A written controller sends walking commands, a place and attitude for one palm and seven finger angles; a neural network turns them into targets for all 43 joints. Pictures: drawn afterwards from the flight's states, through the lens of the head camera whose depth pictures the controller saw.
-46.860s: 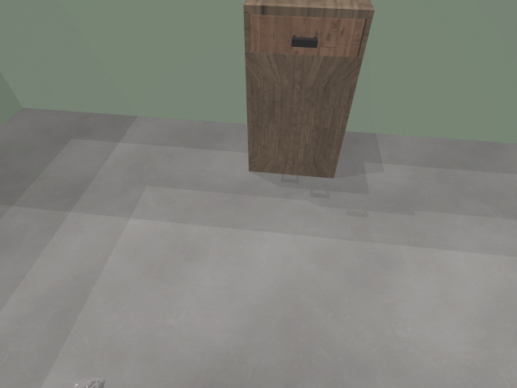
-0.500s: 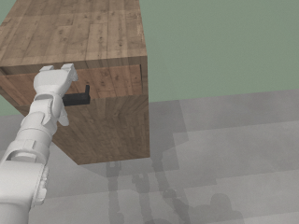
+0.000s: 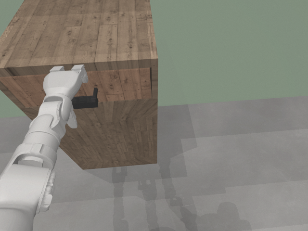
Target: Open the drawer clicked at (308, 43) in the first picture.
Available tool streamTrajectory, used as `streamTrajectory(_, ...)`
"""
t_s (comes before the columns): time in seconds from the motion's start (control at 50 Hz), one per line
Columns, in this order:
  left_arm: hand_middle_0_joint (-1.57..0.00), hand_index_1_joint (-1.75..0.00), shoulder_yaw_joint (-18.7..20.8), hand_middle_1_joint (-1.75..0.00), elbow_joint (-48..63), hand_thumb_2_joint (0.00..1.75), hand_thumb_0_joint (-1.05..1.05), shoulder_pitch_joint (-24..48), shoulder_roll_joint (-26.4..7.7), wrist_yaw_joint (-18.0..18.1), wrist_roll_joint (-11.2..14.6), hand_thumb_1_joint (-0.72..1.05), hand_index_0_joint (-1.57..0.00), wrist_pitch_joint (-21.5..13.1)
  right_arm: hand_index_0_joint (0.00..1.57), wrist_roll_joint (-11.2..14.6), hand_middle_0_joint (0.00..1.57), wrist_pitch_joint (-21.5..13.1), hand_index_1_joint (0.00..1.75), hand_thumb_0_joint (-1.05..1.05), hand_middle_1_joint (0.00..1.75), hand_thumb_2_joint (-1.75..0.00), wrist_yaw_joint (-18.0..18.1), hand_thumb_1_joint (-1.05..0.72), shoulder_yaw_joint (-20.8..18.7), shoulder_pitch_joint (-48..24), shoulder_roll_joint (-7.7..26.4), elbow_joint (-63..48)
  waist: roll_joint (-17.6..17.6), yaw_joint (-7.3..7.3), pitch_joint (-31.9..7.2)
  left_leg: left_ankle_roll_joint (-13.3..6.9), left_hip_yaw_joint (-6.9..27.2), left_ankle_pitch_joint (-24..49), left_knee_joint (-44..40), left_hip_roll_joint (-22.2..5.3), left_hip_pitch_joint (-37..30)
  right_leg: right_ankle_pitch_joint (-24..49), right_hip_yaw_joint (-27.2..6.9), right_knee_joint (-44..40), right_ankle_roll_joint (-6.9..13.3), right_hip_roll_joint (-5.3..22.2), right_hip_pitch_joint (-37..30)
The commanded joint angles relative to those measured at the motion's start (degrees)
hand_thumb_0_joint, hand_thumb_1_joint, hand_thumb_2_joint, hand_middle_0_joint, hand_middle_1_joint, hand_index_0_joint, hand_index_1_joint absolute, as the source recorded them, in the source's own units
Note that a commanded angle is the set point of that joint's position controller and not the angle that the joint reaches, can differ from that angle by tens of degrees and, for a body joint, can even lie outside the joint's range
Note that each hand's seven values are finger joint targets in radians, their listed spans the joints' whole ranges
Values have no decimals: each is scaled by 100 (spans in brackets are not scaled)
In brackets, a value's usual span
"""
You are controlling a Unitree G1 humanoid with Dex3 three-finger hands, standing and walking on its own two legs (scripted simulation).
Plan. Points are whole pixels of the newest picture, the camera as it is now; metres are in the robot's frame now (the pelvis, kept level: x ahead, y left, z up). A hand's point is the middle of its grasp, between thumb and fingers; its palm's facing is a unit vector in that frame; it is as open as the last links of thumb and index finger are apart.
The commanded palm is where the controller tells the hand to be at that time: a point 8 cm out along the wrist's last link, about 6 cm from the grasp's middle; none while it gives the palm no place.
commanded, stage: lower the fingers behind the handle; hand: left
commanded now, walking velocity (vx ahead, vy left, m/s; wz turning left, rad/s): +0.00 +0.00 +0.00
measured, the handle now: (81, 96) +0.51 +0.23 +0.01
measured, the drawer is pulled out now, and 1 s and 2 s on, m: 0.00 0.00 0.00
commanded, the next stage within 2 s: lift the fingers back up to retry in 1.58 s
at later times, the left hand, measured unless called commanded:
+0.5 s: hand (75, 106) +0.46 +0.23 +0.03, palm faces -0.05 -0.01 -1.00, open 13.8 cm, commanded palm +0.44 +0.23 +0.09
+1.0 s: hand (78, 109) +0.46 +0.22 +0.02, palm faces -0.04 +0.00 -1.00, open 13.8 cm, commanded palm +0.44 +0.23 +0.05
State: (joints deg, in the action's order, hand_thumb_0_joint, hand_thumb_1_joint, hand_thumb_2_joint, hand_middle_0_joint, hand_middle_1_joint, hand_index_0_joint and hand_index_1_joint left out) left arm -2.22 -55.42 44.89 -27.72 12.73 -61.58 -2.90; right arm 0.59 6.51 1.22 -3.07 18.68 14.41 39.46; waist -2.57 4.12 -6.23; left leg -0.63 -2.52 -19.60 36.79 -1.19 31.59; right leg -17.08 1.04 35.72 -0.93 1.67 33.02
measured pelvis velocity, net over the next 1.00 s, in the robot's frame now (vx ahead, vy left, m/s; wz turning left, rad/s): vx -0.01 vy -0.01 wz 0.00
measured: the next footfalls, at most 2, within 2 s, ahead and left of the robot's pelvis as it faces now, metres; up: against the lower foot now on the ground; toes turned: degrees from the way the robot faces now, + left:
none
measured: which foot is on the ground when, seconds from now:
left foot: down 0.00-1.00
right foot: down 0.00-1.00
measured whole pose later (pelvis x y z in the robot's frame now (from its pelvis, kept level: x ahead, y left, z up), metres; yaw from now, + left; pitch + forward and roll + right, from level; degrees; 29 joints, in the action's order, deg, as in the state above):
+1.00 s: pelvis -0.01 -0.01 -0.01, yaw +0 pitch +18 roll +0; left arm -1.6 -61.1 44.8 -26.9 19.6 -63.3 -2.6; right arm -0.2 6.0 0.8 -3.3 18.9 14.8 41.0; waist -2.4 5.2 -8.0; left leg -0.1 -2.0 -21.2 43.0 -1.8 39.5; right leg -18.7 1.3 41.8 -0.4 1.2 40.8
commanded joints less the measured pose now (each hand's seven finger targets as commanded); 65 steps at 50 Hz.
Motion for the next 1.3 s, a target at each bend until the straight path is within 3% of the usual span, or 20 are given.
streamTrajectory(0.0,-30,-120,377,-120,948,30,0,2389,-1442,204,76,-50,-30,48,20,-23,20,-100,30,0,30,-90,73,-90,-301,488,913,-425,196,40,-1983,-152,41,2315,-266,182,-1075,1916,101,-197,271,-363,-1128)
streamTrajectory(0.04,-30,-120,426,-120,967,30,0,2449,-1550,193,71,-50,-30,-15,20,-20,20,-111,30,0,30,-90,85,-90,-291,503,938,-423,196,30,-2000,-167,39,2223,-272,191,-980,1891,65,-187,269,-349,-1158)
streamTrajectory(0.12,-30,-120,322,-120,1261,30,0,2315,-1268,206,65,-50,-30,-198,20,-72,20,-125,30,0,30,-90,61,-90,-356,544,894,-438,53,24,-2279,-160,42,2667,-130,177,-1227,2123,62,-111,285,-360,-1120)
streamTrajectory(0.14,-30,-120,462,-120,1254,30,0,2183,-1410,237,49,-50,-30,-230,20,-69,20,-116,30,0,30,-90,54,-90,-368,574,891,-436,-1,-36,-2369,-146,57,2651,-108,179,-1226,2092,63,-68,281,-365,-1116)
streamTrajectory(0.22,-30,-120,530,-120,1265,30,0,2243,-1437,423,26,-50,-30,-267,20,-89,20,-112,30,0,30,-90,43,-90,-370,549,902,-391,105,-3,-2214,-152,56,2515,-82,194,-1014,2059,67,-47,290,-365,-1075)
streamTrajectory(0.34,-30,-120,462,-120,1219,30,0,2244,-1325,692,-56,-50,-30,-119,20,-99,20,-130,30,0,30,-90,-1,-90,-406,537,874,-319,-145,28,-2391,-139,33,2571,20,213,-1053,2136,56,34,287,-374,-997)
streamTrajectory(0.4,-30,-120,514,-120,1035,30,0,2260,-1442,713,-73,-50,-30,-18,20,-94,20,-128,30,0,30,-90,23,-90,-386,513,903,-283,65,62,-2244,-158,-3,2279,-14,220,-855,2047,41,-4,269,-364,-1028)
streamTrajectory(0.44,-30,-120,538,-120,1087,30,0,2175,-1442,681,-55,-50,-30,-50,20,-97,20,-136,30,0,30,-90,21,-90,-390,533,898,-297,-56,4,-2456,-149,14,2469,12,223,-922,2180,39,56,278,-358,-1112)
streamTrajectory(0.56,-30,-120,480,-120,885,30,0,1920,-1356,613,-61,-50,-30,-156,20,-95,20,-123,30,0,30,-90,44,-90,-388,539,903,-292,183,60,-2187,-165,-1,2288,69,224,-694,2153,31,66,260,-357,-990)
streamTrajectory(0.64,-30,-120,493,-120,978,30,0,1985,-1343,707,-82,-50,-30,-271,20,-113,20,-144,30,0,30,-90,30,-90,-397,576,897,-276,27,71,-2249,-158,26,2181,131,221,-695,1966,28,119,274,-362,-826)
streamTrajectory(0.68,-30,-120,447,-120,831,30,0,2042,-1318,784,-107,-50,-30,-243,20,-112,20,-152,30,0,30,-90,36,-90,-384,573,901,-261,73,130,-2089,-163,8,1994,156,236,-526,1854,22,117,263,-361,-709)
streamTrajectory(0.72,-30,-120,591,-120,811,30,0,2124,-1474,864,-124,-50,-30,-236,20,-141,20,-157,30,0,30,-90,32,-90,-389,613,919,-205,77,116,-2263,-160,29,2062,217,241,-502,1884,23,184,274,-359,-748)
streamTrajectory(0.76,-30,-120,546,-120,562,30,0,1962,-1412,878,-121,-50,-30,-137,20,-126,20,-154,30,0,30,-90,11,-90,-384,635,917,-184,112,100,-2214,-155,20,1958,230,242,-421,1817,32,201,268,-365,-669)
streamTrajectory(0.8,-30,-120,324,-120,504,30,0,2179,-1223,892,-149,-50,-30,-52,20,-118,20,-164,30,0,30,-90,9,-90,-370,639,919,-174,108,214,-2116,-156,27,1859,240,230,-388,1725,44,190,263,-367,-504)
streamTrajectory(0.88,-30,-120,473,-120,202,30,0,2062,-1457,826,-116,-50,-30,77,20,-116,20,-149,30,0,30,-90,22,-90,-340,673,967,-159,240,169,-2194,-172,-3,1699,277,239,-219,1675,5,213,241,-351,-592)
streamTrajectory(0.94,-30,-120,323,-120,-50,30,0,1786,-1241,710,-83,-50,-30,90,20,-100,20,-132,30,0,30,-90,21,-90,-319,697,955,-202,331,163,-2064,-170,-2,1599,286,244,-84,1599,29,229,242,-357,-548)
streamTrajectory(1.1,-30,-120,374,-120,-82,30,0,1395,-1278,608,-75,-50,-30,-98,20,-91,20,-143,30,0,30,-90,52,-90,-300,706,974,-302,405,80,-1870,-167,-22,1297,375,224,208,1296,26,323,252,-354,-296)
streamTrajectory(1.14,-30,-120,234,-120,-98,30,0,1447,-1095,645,-69,-50,-30,-122,20,-81,20,-163,30,0,30,-90,38,-90,-310,732,958,-317,321,136,-1788,-163,-13,1160,406,221,245,1108,38,334,254,-358,-105)
streamTrajectory(1.18,-30,-120,356,-120,-88,30,0,1604,-1285,714,-86,-50,-30,-105,20,-84,20,-175,30,0,30,-90,40,-90,-306,755,992,-282,398,157,-1780,-174,10,1033,446,207,309,948,31,356,250,-361,10)
streamTrajectory(1.28,-30,-120,297,-120,-145,30,0,1850,-1248,827,-122,-50,-30,49,20,-100,20,-196,30,0,30,-90,25,-90,-308,799,987,-255,259,188,-2012,-173,34,1058,476,213,246,918,34,399,252,-368,33)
